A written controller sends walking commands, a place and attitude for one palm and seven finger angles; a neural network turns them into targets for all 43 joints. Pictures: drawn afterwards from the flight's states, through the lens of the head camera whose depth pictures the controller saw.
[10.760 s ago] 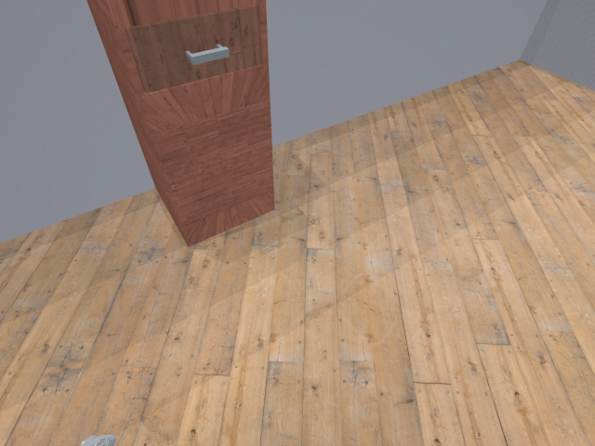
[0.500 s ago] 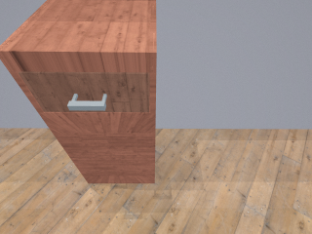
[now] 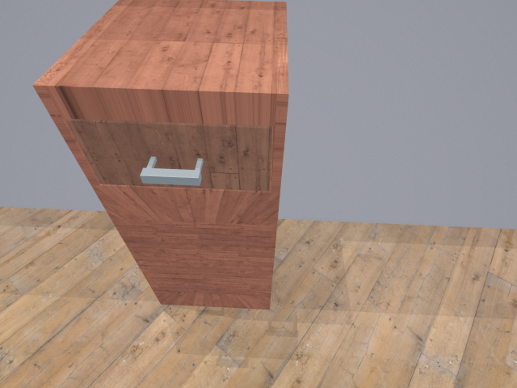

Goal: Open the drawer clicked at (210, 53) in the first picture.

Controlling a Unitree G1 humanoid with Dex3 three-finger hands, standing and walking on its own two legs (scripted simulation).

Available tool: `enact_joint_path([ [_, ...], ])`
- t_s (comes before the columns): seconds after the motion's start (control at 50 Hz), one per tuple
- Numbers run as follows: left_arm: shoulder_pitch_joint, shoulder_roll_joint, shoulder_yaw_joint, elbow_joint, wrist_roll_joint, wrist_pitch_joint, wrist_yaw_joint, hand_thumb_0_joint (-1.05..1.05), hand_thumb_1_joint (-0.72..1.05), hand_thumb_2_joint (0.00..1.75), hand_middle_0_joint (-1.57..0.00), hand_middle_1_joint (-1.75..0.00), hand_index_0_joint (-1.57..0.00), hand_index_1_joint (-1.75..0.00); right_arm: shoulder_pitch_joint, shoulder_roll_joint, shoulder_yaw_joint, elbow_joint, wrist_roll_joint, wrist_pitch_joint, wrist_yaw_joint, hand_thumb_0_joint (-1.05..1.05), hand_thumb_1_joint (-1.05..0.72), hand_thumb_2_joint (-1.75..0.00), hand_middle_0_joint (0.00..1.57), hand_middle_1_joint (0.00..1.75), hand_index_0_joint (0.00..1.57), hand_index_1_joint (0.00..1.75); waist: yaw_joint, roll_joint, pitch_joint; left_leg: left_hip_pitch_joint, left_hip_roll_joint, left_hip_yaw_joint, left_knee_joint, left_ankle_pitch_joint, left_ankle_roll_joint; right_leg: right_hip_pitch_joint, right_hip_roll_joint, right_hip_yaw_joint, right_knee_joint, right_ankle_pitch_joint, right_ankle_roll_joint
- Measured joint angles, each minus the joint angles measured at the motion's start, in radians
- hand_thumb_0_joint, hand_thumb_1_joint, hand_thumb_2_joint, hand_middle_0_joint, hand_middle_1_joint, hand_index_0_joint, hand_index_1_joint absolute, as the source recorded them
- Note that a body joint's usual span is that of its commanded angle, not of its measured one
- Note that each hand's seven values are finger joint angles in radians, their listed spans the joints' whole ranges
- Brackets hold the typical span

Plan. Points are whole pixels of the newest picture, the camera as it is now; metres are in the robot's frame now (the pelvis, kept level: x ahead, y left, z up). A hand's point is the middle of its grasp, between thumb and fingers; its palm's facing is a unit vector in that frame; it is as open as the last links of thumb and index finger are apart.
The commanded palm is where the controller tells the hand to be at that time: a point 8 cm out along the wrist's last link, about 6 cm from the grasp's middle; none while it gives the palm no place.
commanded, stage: come to a stop and stand still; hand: left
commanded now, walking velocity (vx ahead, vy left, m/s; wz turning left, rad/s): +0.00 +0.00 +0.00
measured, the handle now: (173, 169) +0.50 +0.21 +0.03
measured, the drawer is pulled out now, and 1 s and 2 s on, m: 0.00 0.00 0.00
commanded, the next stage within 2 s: look again from close up in 0.46 s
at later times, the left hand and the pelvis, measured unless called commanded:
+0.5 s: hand out of the picture -0.02 +0.17 -0.17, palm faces +0.00 -0.98 -0.21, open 7.4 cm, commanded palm none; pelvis -0.02 +0.00 +0.00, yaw +1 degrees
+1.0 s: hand out of the picture -0.01 +0.15 -0.17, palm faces +0.02 -0.99 -0.17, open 7.4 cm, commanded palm none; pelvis +0.01 -0.01 +0.00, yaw +0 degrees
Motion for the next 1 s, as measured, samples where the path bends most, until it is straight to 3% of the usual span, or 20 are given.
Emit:
enact_joint_path([
  [0.2, 0.062, -0.035, -0.035, 0.070, -0.001, -0.013, -0.003, 0.00, 0.91, 0.90, -0.20, -0.30, -0.20, -0.30, 0.036, -0.010, 0.016, 0.074, 0.006, 0.008, 0.005, 0.00, -0.93, -0.90, 0.20, 0.30, 0.20, 0.30, -0.006, 0.010, -0.026, 0.050, 0.009, -0.006, -0.107, 0.071, -0.012, 0.046, 0.017, -0.008, -0.095, 0.060, -0.010],
  [0.32, 0.064, -0.046, -0.053, 0.044, -0.002, -0.032, -0.001, 0.00, 0.90, 0.90, -0.20, -0.30, -0.20, -0.30, 0.105, -0.015, 0.030, 0.022, -0.007, 0.016, 0.022, 0.00, -0.92, -0.90, 0.20, 0.30, 0.20, 0.30, -0.022, 0.021, -0.014, -0.042, 0.023, -0.028, 0.014, 0.030, -0.010, -0.018, 0.023, -0.029, -0.018, 0.036, -0.018],
  [0.46, 0.045, -0.034, -0.049, 0.025, -0.006, -0.023, -0.009, 0.00, 0.90, 0.90, -0.20, -0.30, -0.20, -0.30, 0.167, 0.003, 0.048, 0.024, -0.011, 0.011, 0.021, 0.00, -0.91, -0.90, 0.20, 0.30, 0.19, 0.30, -0.032, 0.027, -0.020, -0.050, 0.008, -0.020, 0.020, 0.028, -0.002, -0.045, 0.006, -0.020, 0.024, 0.016, -0.012],
  [0.7, 0.015, -0.024, -0.041, 0.034, -0.011, -0.028, -0.003, 0.01, 0.91, 0.90, -0.20, -0.30, -0.20, -0.30, 0.160, 0.034, 0.064, 0.075, -0.006, -0.004, 0.017, 0.00, -0.91, -0.90, 0.20, 0.30, 0.20, 0.30, -0.028, 0.021, -0.013, -0.014, 0.004, -0.011, -0.030, 0.040, -0.007, -0.021, 0.006, -0.011, -0.005, 0.019, -0.012],
  [1.0, 0.039, -0.050, -0.044, 0.071, -0.008, -0.033, -0.005, 0.01, 0.91, 0.90, -0.20, -0.30, -0.20, -0.30, 0.094, 0.017, 0.052, 0.099, -0.004, -0.013, 0.002, 0.01, -0.92, -0.90, 0.20, 0.30, 0.20, 0.30, -0.011, -0.003, -0.007, 0.026, 0.012, -0.012, -0.062, 0.030, -0.017, 0.022, 0.017, -0.013, -0.048, 0.015, -0.016],
])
